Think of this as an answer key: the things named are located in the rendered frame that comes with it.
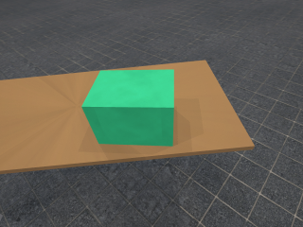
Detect table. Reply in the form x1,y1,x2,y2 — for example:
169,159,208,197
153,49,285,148
0,60,255,221

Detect carton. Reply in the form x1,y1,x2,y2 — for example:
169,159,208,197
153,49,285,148
81,69,174,147

